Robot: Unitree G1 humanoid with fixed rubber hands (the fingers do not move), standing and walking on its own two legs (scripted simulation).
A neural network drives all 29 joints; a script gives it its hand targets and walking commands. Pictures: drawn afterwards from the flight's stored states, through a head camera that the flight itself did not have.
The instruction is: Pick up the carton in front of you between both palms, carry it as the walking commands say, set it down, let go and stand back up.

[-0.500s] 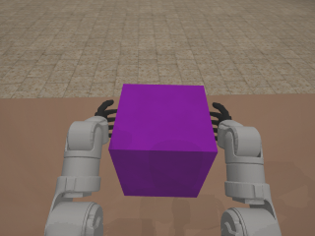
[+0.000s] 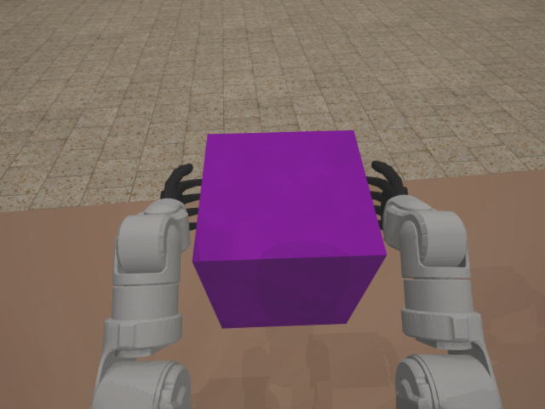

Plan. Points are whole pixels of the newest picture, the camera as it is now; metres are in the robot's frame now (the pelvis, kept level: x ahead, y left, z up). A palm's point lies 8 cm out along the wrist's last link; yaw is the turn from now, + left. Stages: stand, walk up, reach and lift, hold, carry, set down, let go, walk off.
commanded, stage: carry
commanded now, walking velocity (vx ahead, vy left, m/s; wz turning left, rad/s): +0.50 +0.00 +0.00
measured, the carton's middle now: (282, 237) +0.37 -0.02 +0.07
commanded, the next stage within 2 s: none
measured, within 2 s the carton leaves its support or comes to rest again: neither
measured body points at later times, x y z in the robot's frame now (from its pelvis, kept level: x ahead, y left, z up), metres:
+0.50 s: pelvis +0.29 +0.01 -0.04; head +0.29 +0.01 +0.41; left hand +0.65 +0.18 +0.09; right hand +0.66 -0.12 +0.09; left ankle +0.43 +0.07 -0.76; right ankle +0.11 -0.05 -0.71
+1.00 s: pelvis +0.58 +0.02 -0.07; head +0.60 +0.03 +0.38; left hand +0.95 +0.15 +0.04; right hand +0.93 -0.16 +0.04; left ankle +0.42 +0.07 -0.78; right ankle +0.73 -0.07 -0.78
